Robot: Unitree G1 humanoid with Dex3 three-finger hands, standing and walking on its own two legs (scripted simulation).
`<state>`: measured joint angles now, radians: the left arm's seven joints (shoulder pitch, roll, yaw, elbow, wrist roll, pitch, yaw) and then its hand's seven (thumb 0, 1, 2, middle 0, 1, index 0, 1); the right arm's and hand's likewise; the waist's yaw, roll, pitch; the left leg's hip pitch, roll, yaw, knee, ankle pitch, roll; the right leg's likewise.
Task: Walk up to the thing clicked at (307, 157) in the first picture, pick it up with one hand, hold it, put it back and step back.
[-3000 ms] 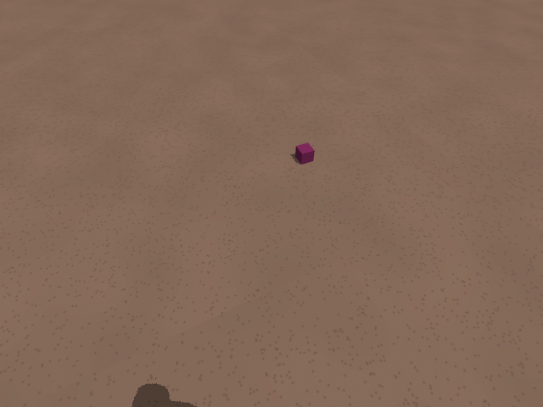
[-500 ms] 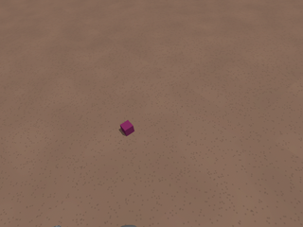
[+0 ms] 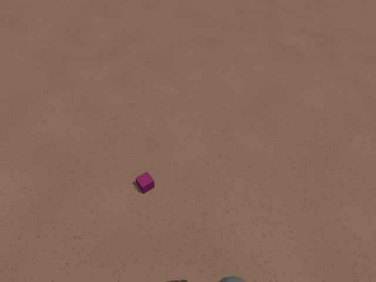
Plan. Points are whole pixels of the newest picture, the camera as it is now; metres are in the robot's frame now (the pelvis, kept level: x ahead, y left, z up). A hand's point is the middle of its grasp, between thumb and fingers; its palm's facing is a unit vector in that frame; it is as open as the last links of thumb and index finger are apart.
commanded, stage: walk up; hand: left
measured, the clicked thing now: (145, 182) +0.76 +0.23 -0.73
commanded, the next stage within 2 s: none
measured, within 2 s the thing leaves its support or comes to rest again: neither
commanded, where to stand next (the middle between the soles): +0.37 +0.00 m, yaw -1 degrees
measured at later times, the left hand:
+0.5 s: hand (92, 250) +0.22 +0.23 -0.12, palm faces -0.02 -0.91 -0.41, open 7.4 cm
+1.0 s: hand (78, 218) +0.31 +0.31 -0.16, palm faces -0.04 -0.94 -0.33, open 7.4 cm
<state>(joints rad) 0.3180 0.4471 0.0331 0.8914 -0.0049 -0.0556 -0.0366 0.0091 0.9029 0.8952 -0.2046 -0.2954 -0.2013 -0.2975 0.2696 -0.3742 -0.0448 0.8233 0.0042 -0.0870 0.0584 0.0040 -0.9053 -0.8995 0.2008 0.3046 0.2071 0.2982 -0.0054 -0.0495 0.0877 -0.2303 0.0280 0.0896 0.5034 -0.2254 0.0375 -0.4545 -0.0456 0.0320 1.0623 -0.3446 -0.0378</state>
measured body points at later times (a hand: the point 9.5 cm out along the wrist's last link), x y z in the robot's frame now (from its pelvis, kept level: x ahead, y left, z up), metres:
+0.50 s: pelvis +0.15 -0.04 +0.00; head +0.17 -0.07 +0.45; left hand +0.22 +0.28 -0.09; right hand +0.21 -0.35 -0.13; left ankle +0.19 +0.12 -0.68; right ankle +0.20 -0.14 -0.74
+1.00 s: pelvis +0.27 +0.04 +0.00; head +0.30 +0.07 +0.45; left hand +0.32 +0.36 -0.14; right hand +0.36 -0.28 -0.09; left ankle +0.32 +0.13 -0.74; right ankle +0.30 -0.13 -0.68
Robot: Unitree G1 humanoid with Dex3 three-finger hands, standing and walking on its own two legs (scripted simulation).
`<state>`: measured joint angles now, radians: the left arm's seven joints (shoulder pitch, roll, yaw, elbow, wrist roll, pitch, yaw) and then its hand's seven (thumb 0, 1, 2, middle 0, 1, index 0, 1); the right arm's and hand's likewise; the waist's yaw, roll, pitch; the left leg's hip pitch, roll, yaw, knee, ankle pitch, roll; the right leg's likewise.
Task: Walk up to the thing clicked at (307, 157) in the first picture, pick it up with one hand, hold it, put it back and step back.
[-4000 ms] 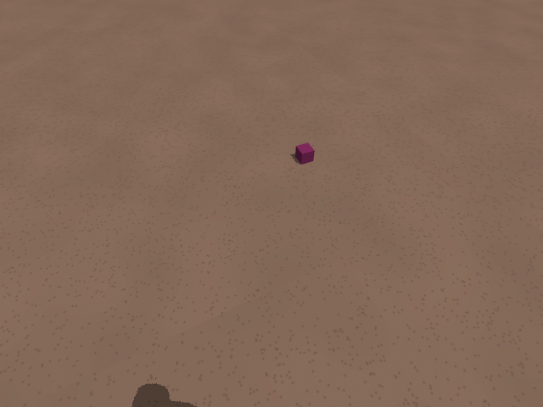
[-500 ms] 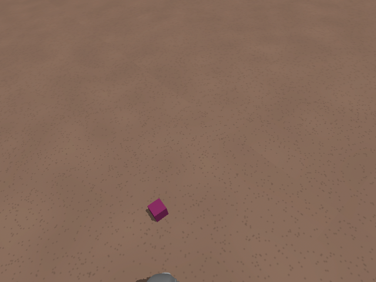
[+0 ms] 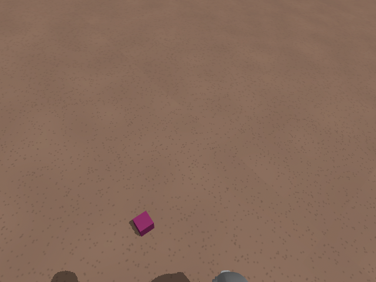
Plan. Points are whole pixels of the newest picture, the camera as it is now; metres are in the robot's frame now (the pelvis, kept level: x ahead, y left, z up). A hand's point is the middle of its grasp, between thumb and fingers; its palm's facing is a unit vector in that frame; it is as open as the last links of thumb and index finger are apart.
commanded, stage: walk up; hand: left
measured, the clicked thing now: (143, 223) +0.49 +0.19 -0.73
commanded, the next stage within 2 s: stand in 1.70 s
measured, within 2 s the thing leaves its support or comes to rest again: neither
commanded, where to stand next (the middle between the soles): +0.10 -0.04 m, yaw -1 degrees
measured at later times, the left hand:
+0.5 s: hand out of the picture +0.13 +0.22 -0.15, palm faces -0.08 -0.94 -0.34, open 7.4 cm
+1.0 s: hand out of the picture +0.12 +0.22 -0.15, palm faces -0.06 -0.94 -0.33, open 7.4 cm
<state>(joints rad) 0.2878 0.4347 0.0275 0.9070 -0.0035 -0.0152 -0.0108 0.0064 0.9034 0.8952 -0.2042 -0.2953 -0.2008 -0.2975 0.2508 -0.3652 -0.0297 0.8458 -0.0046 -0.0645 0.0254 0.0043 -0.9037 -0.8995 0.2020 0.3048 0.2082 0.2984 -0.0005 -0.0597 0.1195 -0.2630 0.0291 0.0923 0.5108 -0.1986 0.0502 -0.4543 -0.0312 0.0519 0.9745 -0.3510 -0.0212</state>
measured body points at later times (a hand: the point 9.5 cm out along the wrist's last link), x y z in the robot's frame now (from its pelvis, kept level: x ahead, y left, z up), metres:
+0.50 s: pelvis +0.01 -0.03 +0.00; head +0.02 -0.03 +0.45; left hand +0.13 +0.26 -0.12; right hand +0.07 -0.33 -0.13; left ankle +0.05 +0.09 -0.74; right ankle +0.05 -0.15 -0.74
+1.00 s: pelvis +0.03 -0.03 +0.01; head +0.04 -0.03 +0.46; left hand +0.12 +0.26 -0.12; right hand +0.09 -0.34 -0.12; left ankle +0.05 +0.09 -0.74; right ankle +0.05 -0.15 -0.74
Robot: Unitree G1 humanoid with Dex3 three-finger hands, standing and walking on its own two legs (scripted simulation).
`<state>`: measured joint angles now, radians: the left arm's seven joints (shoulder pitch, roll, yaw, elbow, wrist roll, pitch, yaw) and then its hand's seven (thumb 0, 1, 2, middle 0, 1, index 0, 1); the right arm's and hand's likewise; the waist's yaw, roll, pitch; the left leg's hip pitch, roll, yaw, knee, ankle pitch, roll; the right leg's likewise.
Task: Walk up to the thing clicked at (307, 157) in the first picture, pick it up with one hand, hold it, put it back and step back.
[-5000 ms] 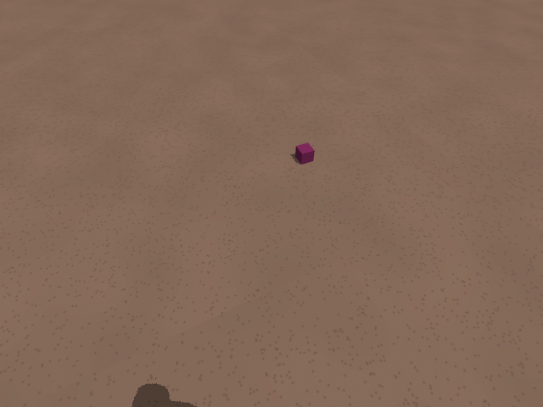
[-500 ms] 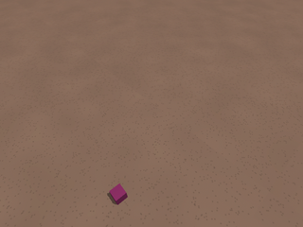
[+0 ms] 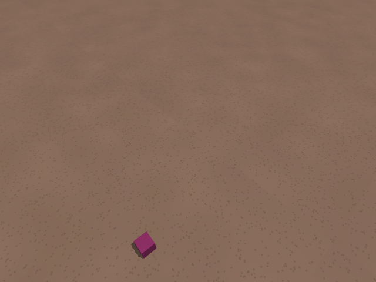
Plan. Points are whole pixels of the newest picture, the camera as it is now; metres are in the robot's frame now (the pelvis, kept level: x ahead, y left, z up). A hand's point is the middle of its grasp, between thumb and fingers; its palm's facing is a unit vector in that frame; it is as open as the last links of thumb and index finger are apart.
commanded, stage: walk up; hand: left
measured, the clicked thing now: (145, 244) +0.45 +0.24 -0.74
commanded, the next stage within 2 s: stand in 0.70 s
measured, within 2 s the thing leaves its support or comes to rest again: neither
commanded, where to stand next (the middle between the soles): +0.07 +0.00 m, yaw +1 degrees
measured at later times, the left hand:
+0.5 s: hand out of the picture +0.10 +0.25 -0.16, palm faces -0.02 -0.95 -0.32, open 7.4 cm
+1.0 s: hand out of the picture +0.11 +0.25 -0.15, palm faces -0.02 -0.94 -0.35, open 7.4 cm
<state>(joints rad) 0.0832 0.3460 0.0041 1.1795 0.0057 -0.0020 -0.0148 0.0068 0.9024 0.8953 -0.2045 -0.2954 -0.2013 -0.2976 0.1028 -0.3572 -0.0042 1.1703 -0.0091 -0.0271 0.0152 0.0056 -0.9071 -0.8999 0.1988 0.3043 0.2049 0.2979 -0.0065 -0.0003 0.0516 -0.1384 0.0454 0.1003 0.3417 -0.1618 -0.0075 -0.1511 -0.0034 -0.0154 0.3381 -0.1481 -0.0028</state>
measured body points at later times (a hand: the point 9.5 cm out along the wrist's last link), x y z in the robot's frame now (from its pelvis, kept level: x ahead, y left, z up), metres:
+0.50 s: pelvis +0.02 +0.00 +0.00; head +0.02 +0.00 +0.45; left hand +0.10 +0.30 -0.13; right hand +0.10 -0.30 -0.13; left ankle +0.02 +0.12 -0.75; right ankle +0.02 -0.12 -0.75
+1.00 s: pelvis +0.02 +0.00 +0.00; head +0.02 +0.00 +0.45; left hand +0.11 +0.30 -0.13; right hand +0.10 -0.30 -0.13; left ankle +0.02 +0.12 -0.75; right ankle +0.02 -0.12 -0.75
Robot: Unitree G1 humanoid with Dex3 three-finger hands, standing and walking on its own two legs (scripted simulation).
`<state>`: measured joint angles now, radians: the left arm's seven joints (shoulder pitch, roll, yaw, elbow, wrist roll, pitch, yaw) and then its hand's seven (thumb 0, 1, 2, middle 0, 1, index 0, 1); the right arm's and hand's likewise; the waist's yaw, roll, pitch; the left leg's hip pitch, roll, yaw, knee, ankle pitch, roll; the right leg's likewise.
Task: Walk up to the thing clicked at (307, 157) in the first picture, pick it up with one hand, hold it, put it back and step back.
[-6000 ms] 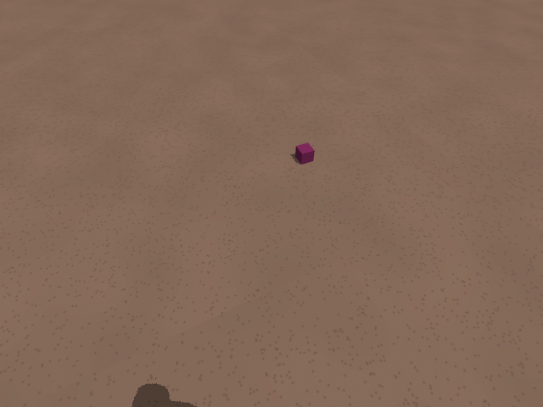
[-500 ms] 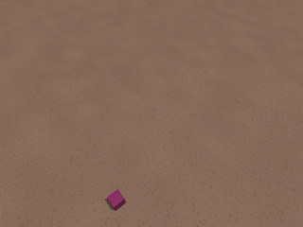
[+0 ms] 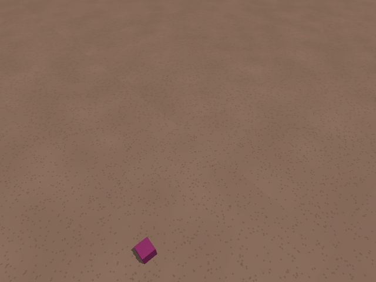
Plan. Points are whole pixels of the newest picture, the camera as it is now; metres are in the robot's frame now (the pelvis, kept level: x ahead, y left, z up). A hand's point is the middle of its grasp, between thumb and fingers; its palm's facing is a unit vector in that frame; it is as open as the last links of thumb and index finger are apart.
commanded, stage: stand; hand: left
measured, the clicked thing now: (145, 250) +0.43 +0.24 -0.75
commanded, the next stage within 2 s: none
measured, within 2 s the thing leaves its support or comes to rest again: neither
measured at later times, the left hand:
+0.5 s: hand out of the picture +0.07 +0.25 -0.16, palm faces -0.03 -0.94 -0.35, open 7.4 cm
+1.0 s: hand out of the picture +0.08 +0.24 -0.16, palm faces -0.03 -0.94 -0.35, open 7.4 cm
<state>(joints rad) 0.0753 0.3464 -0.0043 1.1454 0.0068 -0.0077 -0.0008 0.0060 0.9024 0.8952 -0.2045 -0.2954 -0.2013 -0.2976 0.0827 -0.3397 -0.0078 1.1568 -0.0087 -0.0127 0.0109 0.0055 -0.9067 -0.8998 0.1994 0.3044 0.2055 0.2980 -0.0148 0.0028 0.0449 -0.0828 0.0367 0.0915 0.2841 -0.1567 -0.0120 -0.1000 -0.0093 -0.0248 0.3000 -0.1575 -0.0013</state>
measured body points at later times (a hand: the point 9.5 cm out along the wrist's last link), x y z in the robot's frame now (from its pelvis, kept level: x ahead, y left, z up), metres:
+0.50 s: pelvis +0.00 -0.01 +0.00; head +0.00 -0.01 +0.45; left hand +0.07 +0.29 -0.13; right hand +0.07 -0.31 -0.14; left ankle +0.00 +0.12 -0.75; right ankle +0.01 -0.12 -0.75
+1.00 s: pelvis +0.01 -0.01 +0.00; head +0.01 -0.01 +0.45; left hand +0.08 +0.29 -0.13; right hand +0.08 -0.31 -0.14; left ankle +0.00 +0.12 -0.75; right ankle +0.01 -0.12 -0.75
